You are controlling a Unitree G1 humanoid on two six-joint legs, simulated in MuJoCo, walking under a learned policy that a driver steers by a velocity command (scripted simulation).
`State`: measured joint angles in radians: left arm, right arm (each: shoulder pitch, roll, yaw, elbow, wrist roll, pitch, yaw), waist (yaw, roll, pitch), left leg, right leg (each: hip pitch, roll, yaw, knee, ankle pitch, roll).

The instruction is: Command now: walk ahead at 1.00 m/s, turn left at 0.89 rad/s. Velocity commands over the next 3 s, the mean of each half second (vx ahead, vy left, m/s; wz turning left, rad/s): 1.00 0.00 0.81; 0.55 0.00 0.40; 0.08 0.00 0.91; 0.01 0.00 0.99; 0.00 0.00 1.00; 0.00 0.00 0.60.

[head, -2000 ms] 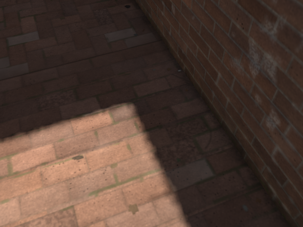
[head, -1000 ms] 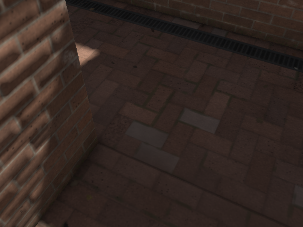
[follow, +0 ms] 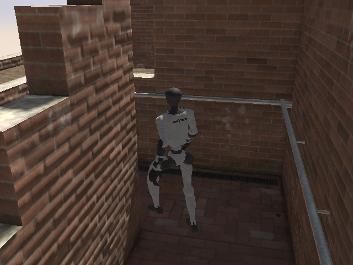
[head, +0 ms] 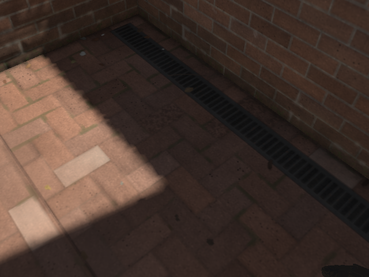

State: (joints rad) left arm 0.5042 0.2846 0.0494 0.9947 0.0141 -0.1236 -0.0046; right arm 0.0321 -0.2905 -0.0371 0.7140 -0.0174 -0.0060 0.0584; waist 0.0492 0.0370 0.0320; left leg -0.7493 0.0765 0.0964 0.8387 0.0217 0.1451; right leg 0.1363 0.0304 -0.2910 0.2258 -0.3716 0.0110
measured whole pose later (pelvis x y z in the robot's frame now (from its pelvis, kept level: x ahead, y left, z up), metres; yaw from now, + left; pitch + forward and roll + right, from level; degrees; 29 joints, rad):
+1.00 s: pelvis +0.84 +0.18 -0.02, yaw +36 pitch +1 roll -1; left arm 0.25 0.25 0.04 0.80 0.02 -0.03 0.03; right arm 0.13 -0.28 -0.04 0.72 -0.02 -0.04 0.03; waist 0.02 -0.01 0.10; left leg -0.52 -0.16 -0.01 0.61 -0.10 0.16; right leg -0.33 0.02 -0.03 1.31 -0.51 0.04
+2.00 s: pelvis +0.94 +0.20 -0.01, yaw +92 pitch +1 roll +1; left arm 0.27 0.35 0.07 0.75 0.01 0.03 0.01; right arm 0.06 -0.31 -0.06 0.68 -0.02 0.06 0.04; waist 0.04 -0.05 0.09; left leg -0.33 -0.05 0.03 0.65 -0.35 0.05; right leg -0.32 -0.19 -0.22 0.84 -0.49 0.06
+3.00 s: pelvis +0.90 +0.27 +0.01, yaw +136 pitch -1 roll +0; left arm 0.26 0.30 0.05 0.95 0.00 0.06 -0.04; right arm 0.03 -0.24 0.00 0.85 0.00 0.03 0.00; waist 0.08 -0.05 0.11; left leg -0.20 -0.01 0.06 0.47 -0.25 0.05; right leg -0.27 -0.05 -0.02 0.86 -0.58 -0.02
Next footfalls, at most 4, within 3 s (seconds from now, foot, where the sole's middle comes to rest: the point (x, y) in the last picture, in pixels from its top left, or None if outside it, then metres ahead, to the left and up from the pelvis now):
0.12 left None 0.28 0.04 -0.76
0.52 right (200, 205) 0.75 0.00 -0.76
0.92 left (133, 158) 0.97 0.30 -0.76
1.48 right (158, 138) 1.09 0.20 -0.76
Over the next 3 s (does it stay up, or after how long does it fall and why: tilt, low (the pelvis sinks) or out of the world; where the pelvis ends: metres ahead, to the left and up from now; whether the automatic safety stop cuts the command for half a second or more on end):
stays up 0.90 0.27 0.01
